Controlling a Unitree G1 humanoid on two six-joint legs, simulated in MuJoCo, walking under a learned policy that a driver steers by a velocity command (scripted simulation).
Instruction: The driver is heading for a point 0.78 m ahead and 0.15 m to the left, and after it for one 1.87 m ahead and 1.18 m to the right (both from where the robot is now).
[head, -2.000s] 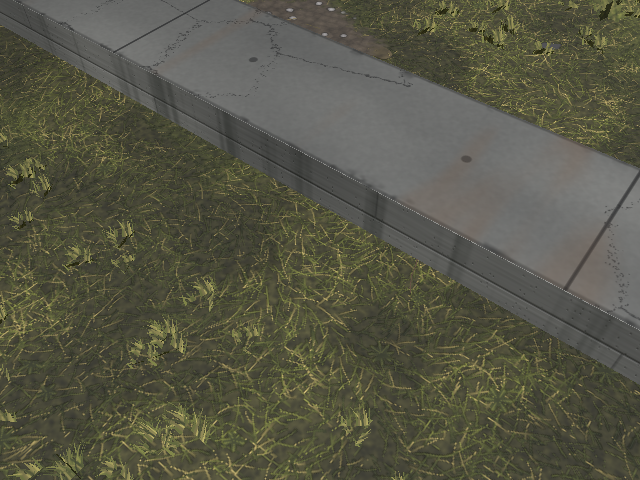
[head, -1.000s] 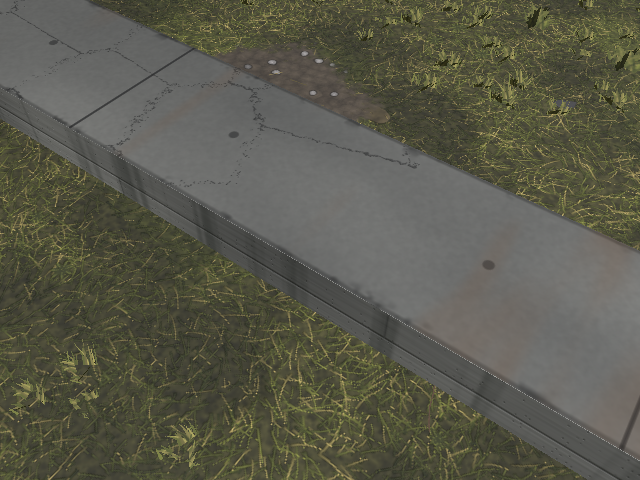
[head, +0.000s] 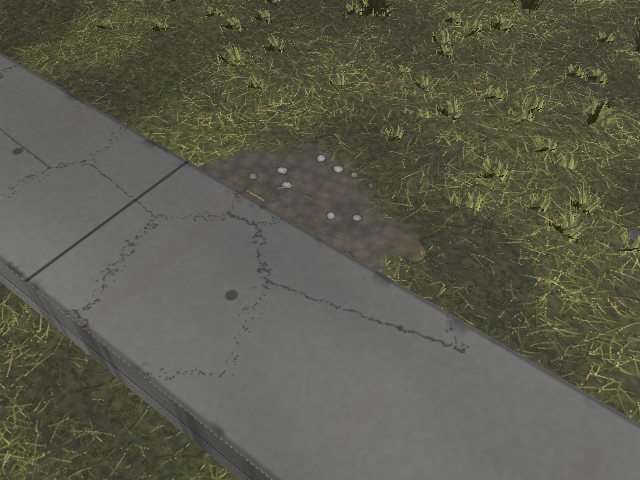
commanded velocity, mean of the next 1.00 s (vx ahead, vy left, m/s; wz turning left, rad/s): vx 0.99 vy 0.00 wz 0.07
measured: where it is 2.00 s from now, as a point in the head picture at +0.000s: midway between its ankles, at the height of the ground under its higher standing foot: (354, 62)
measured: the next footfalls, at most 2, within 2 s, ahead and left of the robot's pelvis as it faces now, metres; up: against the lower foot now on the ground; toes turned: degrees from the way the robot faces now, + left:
right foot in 0.32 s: +0.51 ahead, -0.07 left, +0.16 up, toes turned -4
left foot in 0.78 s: +0.90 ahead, +0.09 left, +0.16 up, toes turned +14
